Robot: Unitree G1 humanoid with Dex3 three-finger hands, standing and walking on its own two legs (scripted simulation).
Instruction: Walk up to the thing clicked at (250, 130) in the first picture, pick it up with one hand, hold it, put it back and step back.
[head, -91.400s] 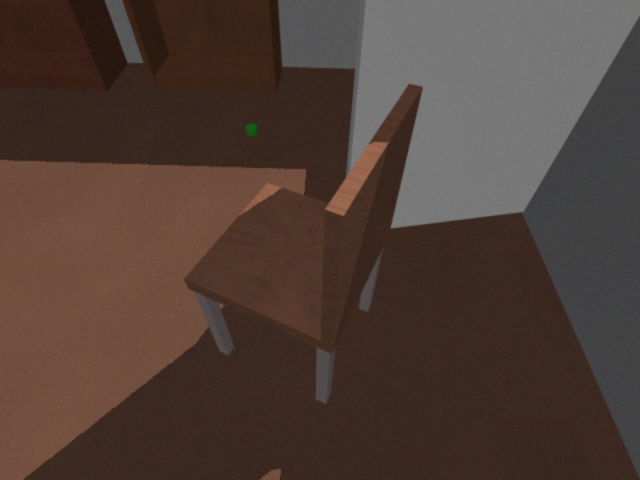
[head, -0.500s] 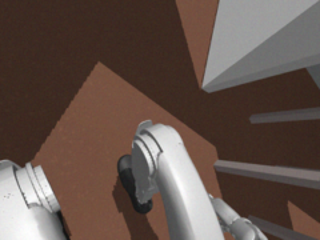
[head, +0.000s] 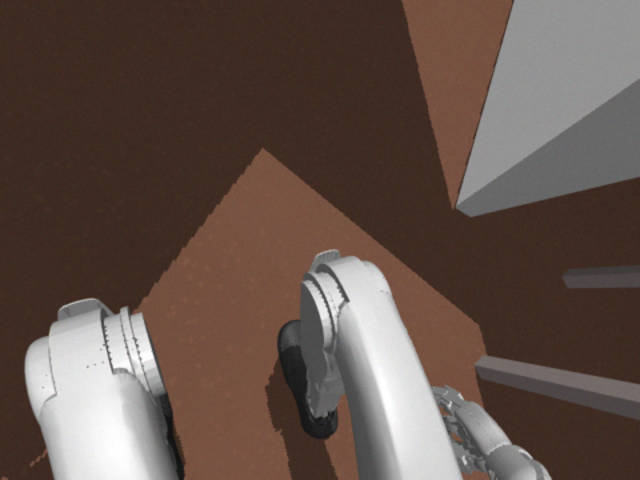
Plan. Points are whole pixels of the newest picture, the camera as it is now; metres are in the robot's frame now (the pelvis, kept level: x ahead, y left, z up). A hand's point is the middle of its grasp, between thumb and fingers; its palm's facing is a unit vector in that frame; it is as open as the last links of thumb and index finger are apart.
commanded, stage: settle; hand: left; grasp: from above
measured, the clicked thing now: out of the picture +0.49 +0.41 -0.21
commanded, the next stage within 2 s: lift in 0.12 s
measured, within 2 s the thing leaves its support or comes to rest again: neither
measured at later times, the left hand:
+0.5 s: hand out of the picture +0.45 +0.39 -0.11, palm faces -0.47 -0.14 -0.87, open 8.2 cm
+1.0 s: hand out of the picture +0.38 +0.38 +0.05, palm faces -0.40 -0.15 -0.90, open 8.2 cm
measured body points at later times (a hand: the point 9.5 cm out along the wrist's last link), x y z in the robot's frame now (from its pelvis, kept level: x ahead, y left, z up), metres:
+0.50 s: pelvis -0.01 +0.00 +0.02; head +0.24 +0.10 +0.38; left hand +0.47 +0.40 -0.06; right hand +0.08 -0.26 -0.07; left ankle +0.07 +0.13 -0.29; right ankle +0.11 -0.12 -0.29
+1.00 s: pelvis -0.01 -0.01 +0.12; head +0.18 +0.07 +0.52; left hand +0.39 +0.38 +0.10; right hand +0.16 -0.25 +0.00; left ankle +0.07 +0.13 -0.29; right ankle +0.11 -0.12 -0.29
